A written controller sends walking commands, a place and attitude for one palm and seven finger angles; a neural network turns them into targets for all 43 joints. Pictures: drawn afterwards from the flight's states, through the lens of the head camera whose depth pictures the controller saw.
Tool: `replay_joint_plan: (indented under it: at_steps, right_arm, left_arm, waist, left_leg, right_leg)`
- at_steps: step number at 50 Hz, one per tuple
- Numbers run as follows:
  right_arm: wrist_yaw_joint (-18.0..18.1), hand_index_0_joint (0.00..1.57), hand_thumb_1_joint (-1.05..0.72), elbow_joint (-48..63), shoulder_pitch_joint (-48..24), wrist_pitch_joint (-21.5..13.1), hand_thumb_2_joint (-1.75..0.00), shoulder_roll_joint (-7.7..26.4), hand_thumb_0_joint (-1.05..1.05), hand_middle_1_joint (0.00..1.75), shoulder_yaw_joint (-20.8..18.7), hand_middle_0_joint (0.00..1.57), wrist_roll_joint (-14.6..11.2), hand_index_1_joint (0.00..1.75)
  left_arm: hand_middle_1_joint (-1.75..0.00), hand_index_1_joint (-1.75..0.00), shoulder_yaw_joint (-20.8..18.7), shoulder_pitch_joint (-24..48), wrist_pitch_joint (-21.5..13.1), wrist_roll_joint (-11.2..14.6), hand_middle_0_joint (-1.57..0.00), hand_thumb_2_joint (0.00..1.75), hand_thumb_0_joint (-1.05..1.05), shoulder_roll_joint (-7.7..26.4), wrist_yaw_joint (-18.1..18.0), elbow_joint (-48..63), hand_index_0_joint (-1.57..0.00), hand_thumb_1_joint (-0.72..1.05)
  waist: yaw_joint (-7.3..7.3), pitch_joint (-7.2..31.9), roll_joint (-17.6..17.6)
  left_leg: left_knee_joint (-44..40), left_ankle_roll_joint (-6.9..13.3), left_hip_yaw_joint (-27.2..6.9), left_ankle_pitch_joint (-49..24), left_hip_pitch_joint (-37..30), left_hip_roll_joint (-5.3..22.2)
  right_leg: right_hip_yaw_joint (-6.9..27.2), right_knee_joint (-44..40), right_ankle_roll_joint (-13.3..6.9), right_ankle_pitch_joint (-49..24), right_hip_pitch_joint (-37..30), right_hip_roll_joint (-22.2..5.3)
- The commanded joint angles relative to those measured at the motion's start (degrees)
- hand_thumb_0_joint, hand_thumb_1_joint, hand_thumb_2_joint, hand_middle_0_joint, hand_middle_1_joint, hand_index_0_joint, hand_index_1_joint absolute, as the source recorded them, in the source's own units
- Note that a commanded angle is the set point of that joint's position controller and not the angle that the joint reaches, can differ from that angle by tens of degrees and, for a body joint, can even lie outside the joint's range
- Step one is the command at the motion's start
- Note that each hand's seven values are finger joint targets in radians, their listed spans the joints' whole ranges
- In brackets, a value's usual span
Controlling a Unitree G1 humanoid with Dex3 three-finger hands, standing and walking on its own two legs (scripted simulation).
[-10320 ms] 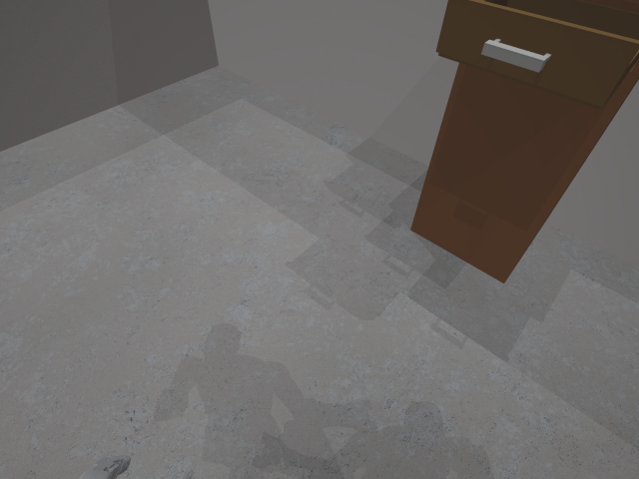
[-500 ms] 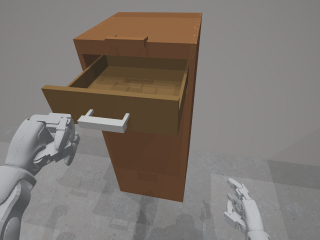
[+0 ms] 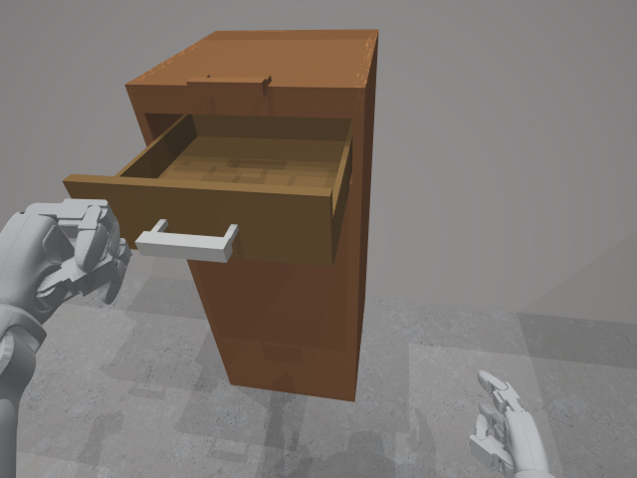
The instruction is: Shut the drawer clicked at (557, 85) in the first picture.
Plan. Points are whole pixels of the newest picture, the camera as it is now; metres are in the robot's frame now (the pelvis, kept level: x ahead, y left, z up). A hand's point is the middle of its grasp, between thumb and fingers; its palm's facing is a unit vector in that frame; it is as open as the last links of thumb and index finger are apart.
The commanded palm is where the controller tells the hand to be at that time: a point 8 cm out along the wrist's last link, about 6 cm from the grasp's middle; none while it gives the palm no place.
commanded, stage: bring the fist close to the handle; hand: left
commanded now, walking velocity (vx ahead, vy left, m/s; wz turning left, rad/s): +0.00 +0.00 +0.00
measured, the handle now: (190, 237) +0.37 +0.24 +0.15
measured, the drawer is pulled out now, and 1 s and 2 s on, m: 0.24 0.24 0.21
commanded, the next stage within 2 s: push the drawer shut in 1.42 s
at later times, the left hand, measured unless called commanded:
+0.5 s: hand (153, 288) +0.23 +0.21 +0.19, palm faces +0.03 -0.99 -0.10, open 3.3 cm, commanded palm +0.20 +0.25 +0.20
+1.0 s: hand (184, 287) +0.28 +0.21 +0.15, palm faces +0.03 -1.00 -0.07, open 3.3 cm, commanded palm +0.25 +0.25 +0.15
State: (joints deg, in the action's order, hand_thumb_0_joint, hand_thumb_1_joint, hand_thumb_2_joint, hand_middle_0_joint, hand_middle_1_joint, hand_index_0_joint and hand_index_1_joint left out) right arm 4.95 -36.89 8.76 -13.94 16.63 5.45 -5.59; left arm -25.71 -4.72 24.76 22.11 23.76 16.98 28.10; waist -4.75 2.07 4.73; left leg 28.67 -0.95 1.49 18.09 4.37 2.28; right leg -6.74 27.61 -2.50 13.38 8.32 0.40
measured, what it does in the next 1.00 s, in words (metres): stands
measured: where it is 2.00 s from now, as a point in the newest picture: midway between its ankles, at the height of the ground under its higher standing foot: outside the picture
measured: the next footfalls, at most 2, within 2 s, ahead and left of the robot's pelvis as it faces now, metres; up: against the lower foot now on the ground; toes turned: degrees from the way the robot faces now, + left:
none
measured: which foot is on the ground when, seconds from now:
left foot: down 0.00-1.00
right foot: down 0.00-1.00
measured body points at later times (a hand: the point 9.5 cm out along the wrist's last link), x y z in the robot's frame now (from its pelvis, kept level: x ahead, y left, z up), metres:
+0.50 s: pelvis +0.00 +0.01 +0.00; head -0.03 -0.01 +0.45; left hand +0.23 +0.26 +0.20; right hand +0.22 -0.19 -0.06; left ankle -0.02 +0.13 -0.74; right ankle +0.03 -0.09 -0.74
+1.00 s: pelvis +0.01 +0.01 +0.00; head -0.01 -0.01 +0.45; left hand +0.27 +0.26 +0.15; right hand +0.19 -0.21 -0.07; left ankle -0.02 +0.13 -0.74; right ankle +0.03 -0.09 -0.74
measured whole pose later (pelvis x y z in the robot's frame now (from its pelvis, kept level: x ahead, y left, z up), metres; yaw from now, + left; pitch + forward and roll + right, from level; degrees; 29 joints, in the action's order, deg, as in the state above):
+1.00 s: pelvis +0.01 +0.01 +0.00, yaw +0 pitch -2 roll +0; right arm 4.5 -37.0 12.5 -14.0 14.3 3.5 -3.3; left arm -14.3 -4.1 7.6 14.8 15.3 12.7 7.6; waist -1.9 1.0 2.9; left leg 28.3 0.0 2.3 18.2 7.5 1.1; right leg -5.8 28.5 -1.6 13.8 12.3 -0.7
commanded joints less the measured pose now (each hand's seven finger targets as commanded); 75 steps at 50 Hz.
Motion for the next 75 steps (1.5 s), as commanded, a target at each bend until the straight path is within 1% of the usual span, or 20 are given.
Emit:
replay_joint_plan:
  at_steps: [1, 7, 9, 16, 20, 23, 26, 29, 32, 36, 40, 42, 49, 53, 56, 61, 66, 70, 73, 75]
  right_arm:
    - [-0.24, 0.2, -0.9, 10.97, -12.39, -3.01, -0.9, 5.55, 0.0, 0.3, -2.38, 0.2, -0.31, 0.3]
    - [0.03, 0.2, -0.9, 12.24, -11.27, -4.62, -0.9, 5.26, 0.0, 0.3, -2.34, 0.2, -0.25, 0.3]
    - [-0.02, 0.2, -0.9, 11.79, -10.84, -5.22, -0.9, 4.91, 0.0, 0.3, -2.44, 0.2, 0.4, 0.3]
    - [-0.4, 0.2, -0.9, 9.66, -8.96, -4.46, -0.9, 4.37, 0.0, 0.3, -2.53, 0.2, 0.91, 0.3]
    - [-0.33, 0.2, -0.9, 10.45, -8.78, -4.12, -0.9, 4.2, 0.0, 0.3, -2.72, 0.2, 0.79, 0.3]
    - [-0.37, 0.2, -0.9, 11.32, -7.92, -4.42, -0.9, 3.86, 0.0, 0.3, -2.96, 0.2, 1.01, 0.3]
    - [-0.29, 0.2, -0.9, 10.5, -7.3, -4.17, -0.9, 3.83, 0.0, 0.3, -2.96, 0.2, 1.51, 0.3]
    - [-0.36, 0.2, -0.9, 9.74, -7.36, -3.8, -0.9, 3.86, 0.0, 0.3, -3.16, 0.2, 1.72, 0.3]
    - [-0.27, 0.2, -0.9, 9.66, -6.95, -3.15, -0.9, 3.28, 0.0, 0.3, -3.06, 0.2, 1.65, 0.3]
    - [-0.13, 0.2, -0.9, 10.28, -6.3, -3.18, -0.9, 3.29, 0.0, 0.3, -3.38, 0.2, 1.62, 0.3]
    - [0.15, 0.2, -0.9, 10.03, -5.33, -3.55, -0.9, 3.64, 0.0, 0.3, -3.62, 0.2, 2.04, 0.3]
    - [0.09, 0.2, -0.9, 9.94, -4.94, -3.62, -0.9, 3.51, 0.0, 0.3, -3.83, 0.2, 2.03, 0.3]
    - [-0.15, 0.2, -0.9, 9.16, -3.82, -3.51, -0.9, 3.88, 0.0, 0.3, -4.36, 0.2, 2.24, 0.3]
    - [-0.12, 0.2, -0.9, 9.82, -3.48, -4.04, -0.9, 3.47, 0.0, 0.3, -4.43, 0.2, 2.23, 0.3]
    - [-0.2, 0.2, -0.9, 9.77, -3.17, -4.72, -0.9, 3.24, 0.0, 0.3, -4.3, 0.2, 2.46, 0.3]
    - [-0.03, 0.2, -0.9, 8.75, -3.28, -4.31, -0.9, 3.9, 0.0, 0.3, -4.46, 0.2, 2.35, 0.3]
    - [-0.11, 0.2, -0.9, 9.41, -4.35, -3.13, -0.9, 3.77, 0.0, 0.3, -4.3, 0.2, 2.04, 0.3]
    - [-0.16, 0.2, -0.9, 10.1, -4.19, -4.04, -0.9, 3.29, 0.0, 0.3, -4.29, 0.2, 2.23, 0.3]
    - [-0.16, 0.2, -0.9, 9.68, -3.49, -4.79, -0.9, 3.37, 0.0, 0.3, -4.36, 0.2, 2.37, 0.3]
    - [-0.1, 0.2, -0.9, 8.9, -3.07, -4.59, -0.9, 3.8, 0.0, 0.3, -4.48, 0.2, 2.36, 0.3]
  left_arm:
    - [-1.6, -1.6, -4.25, 10.25, -1.98, -0.17, -1.4, 0.9, 0.0, 10.59, -0.08, 5.89, -1.4, 0.9]
    - [-1.6, -1.6, -1.52, 11.03, -4.08, 0.86, -1.4, 0.9, 0.0, 8.47, 1.43, 11.44, -1.4, 0.9]
    - [-1.6, -1.6, -3.16, 9.88, -5.77, 0.12, -1.4, 0.9, 0.0, 10.05, 0.09, 12.51, -1.4, 0.9]
    - [-1.6, -1.6, 0.32, 9.19, -7.1, -2.16, -1.4, 0.9, 0.0, 5.42, -3.31, 5.59, -1.4, 0.9]
    - [-1.6, -1.6, 5.55, 11.19, -6.84, -3.23, -1.4, 0.9, 0.0, 2.14, -2.51, 7.17, -1.4, 0.9]
    - [-1.6, -1.6, 6.0, 9.71, -8.79, -3.81, -1.4, 0.9, 0.0, 1.99, -2.29, 9.14, -1.4, 0.9]
    - [-1.6, -1.6, 3.84, 8.85, -10.8, -4.09, -1.4, 0.9, 0.0, 3.36, -3.12, 5.49, -1.4, 0.9]
    - [-1.6, -1.6, 3.55, 10.25, -12.34, -4.86, -1.4, 0.9, 0.0, 3.79, -4.77, 3.22, -1.4, 0.9]
    - [-1.6, -1.6, 5.35, 11.77, -12.98, -5.49, -1.4, 0.9, 0.0, 2.04, -5.8, 0.21, -1.4, 0.9]
    - [-1.6, -1.6, 8.93, 14.09, -14.73, -6.35, -1.4, 0.9, 0.0, -0.27, -5.2, -0.68, -1.4, 0.9]
    - [-1.6, -1.6, 7.13, 13.68, -17.38, -6.25, -1.4, 0.9, 0.0, 1.46, -4.15, -3.95, -1.4, 0.9]
    - [-1.6, -1.6, 6.54, 13.76, -18.98, -6.3, -1.4, 0.9, 0.0, 1.82, -4.16, -4.53, -1.4, 0.9]
    - [-1.6, -1.6, 6.58, 13.79, -22.09, -6.57, -1.4, 0.9, 0.0, 1.62, -4.52, -10.19, -1.4, 0.9]
    - [-1.6, -1.6, 7.88, 16.3, -24.91, -7.18, -1.4, 0.9, 0.0, 1.35, -4.6, -8.23, -1.4, 0.9]
    - [-1.6, -1.6, 8.7, 16.47, -26.69, -7.33, -1.4, 0.9, 0.0, 0.78, -4.67, -6.94, -1.4, 0.9]
    - [-1.6, -1.6, 6.07, 12.9, -25.63, -6.21, -1.4, 0.9, 0.0, 1.85, -4.03, -13.66, -1.4, 0.9]
    - [-1.6, -1.6, 5.71, 14.54, -23.3, -5.89, -1.4, 0.9, 0.0, 2.32, -3.2, -13.82, -1.4, 0.9]
    - [-1.6, -1.6, 6.89, 15.84, -25.52, -5.7, -1.4, 0.9, 0.0, 1.44, -2.83, -8.65, -1.4, 0.9]
    - [-1.6, -1.6, 7.66, 14.62, -27.21, -5.47, -1.4, 0.9, 0.0, 0.55, -2.54, -8.0, -1.4, 0.9]
    - [-1.6, -1.6, 6.3, 12.81, -26.76, -5.46, -1.4, 0.9, 0.0, 1.69, -2.55, -11.73, -1.4, 0.9]
  waist:
    - [-0.29, 0.58, -3.38]
    - [0.31, 7.95, -2.79]
    - [-0.25, 7.12, -3.05]
    - [0.93, 0.16, -2.16]
    - [1.65, 3.22, 0.74]
    - [1.52, 7.86, -2.8]
    - [1.39, 6.07, -5.56]
    - [1.32, 4.49, -3.58]
    - [1.9, 2.21, -0.11]
    - [2.55, 4.65, -1.89]
    - [2.2, 7.37, -4.15]
    - [2.21, 8.09, -2.33]
    - [2.59, 5.84, -4.36]
    - [2.66, 8.67, -0.6]
    - [2.8, 9.84, -0.99]
    - [2.37, 6.49, -6.8]
    - [2.35, 6.1, -3.78]
    - [2.65, 9.88, -1.63]
    - [2.84, 10.79, -2.34]
    - [2.92, 7.5, -5.72]
  left_leg:
    - [-2.69, 2.11, -1.88, -8.12, 4.48, -1.88]
    - [-3.16, 2.85, -2.03, -10.65, 0.82, -2.32]
    - [-3.11, 2.66, -2.29, -11.86, 1.6, -2.15]
    - [-4.99, 2.34, -2.37, -10.97, 3.98, -1.85]
    - [-4.73, 2.45, -1.95, -11.88, 2.32, -2.15]
    - [-4.59, 2.5, -2.08, -13.19, 1.29, -2.11]
    - [-5.01, 2.35, -2.33, -12.37, 3.13, -1.94]
    - [-5.36, 2.05, -2.17, -11.74, 3.84, -1.9]
    - [-5.69, 1.76, -1.91, -10.94, 4.77, -2.02]
    - [-5.32, 2.02, -1.78, -11.91, 3.69, -2.02]
    - [-4.7, 2.13, -1.6, -13.24, 4.1, -2.09]
    - [-4.47, 1.88, -1.3, -14.26, 3.91, -2.19]
    - [-3.87, 1.92, -0.86, -13.91, 5.98, -2.0]
    - [-3.69, 1.83, -0.77, -14.15, 4.84, -2.17]
    - [-3.77, 1.84, -0.97, -15.3, 4.19, -2.07]
    - [-4.05, 2.13, -0.84, -12.94, 7.18, -2.06]
    - [-3.82, 2.1, -0.37, -12.99, 7.41, -2.32]
    - [-3.35, 2.11, -0.5, -14.71, 4.99, -2.25]
    - [-3.05, 2.05, -0.61, -15.24, 4.4, -2.24]
    - [-3.36, 2.16, -0.86, -13.78, 6.2, -2.0]
  right_leg:
    - [8.4, -8.04, 3.12, 3.11, 0.89, -2.94]
    - [5.67, -5.04, 3.33, -3.58, -1.27, -1.85]
    - [5.68, -4.88, 3.01, -4.88, -1.72, -1.58]
    - [3.23, -5.05, 2.33, -4.5, 1.67, -0.96]
    - [3.27, -4.53, 2.33, -6.55, 0.55, -1.22]
    - [2.75, -3.44, 2.59, -8.52, -1.53, -1.03]
    - [2.47, -3.65, 2.5, -7.11, -0.94, -0.7]
    - [2.58, -3.98, 2.17, -5.82, 0.01, -0.64]
    - [2.64, -4.26, 1.89, -5.01, 0.91, -0.97]
    - [2.66, -3.8, 1.99, -6.75, -0.03, -0.93]
    - [3.12, -3.02, 2.07, -9.05, -1.87, -1.03]
    - [3.05, -2.56, 1.94, -10.51, -2.12, -1.12]
    - [3.44, -2.48, 1.95, -10.65, -0.91, -1.06]
    - [3.57, -1.84, 1.83, -11.22, -1.5, -1.34]
    - [3.38, -1.45, 1.8, -12.82, -2.2, -1.27]
    - [3.86, -2.39, 2.19, -11.23, -1.9, -1.27]
    - [4.36, -2.67, 2.1, -11.17, -1.89, -1.58]
    - [4.11, -1.81, 2.04, -12.8, -2.69, -1.39]
    - [3.83, -1.36, 2.12, -14.24, -2.59, -1.27]
    - [3.8, -2.03, 2.25, -12.52, -1.37, -1.08]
